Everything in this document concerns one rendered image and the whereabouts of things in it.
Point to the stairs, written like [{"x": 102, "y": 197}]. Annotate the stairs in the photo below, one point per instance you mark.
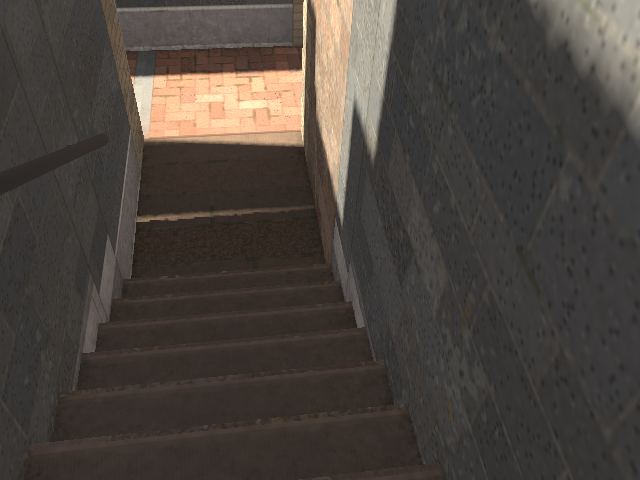
[{"x": 279, "y": 451}]

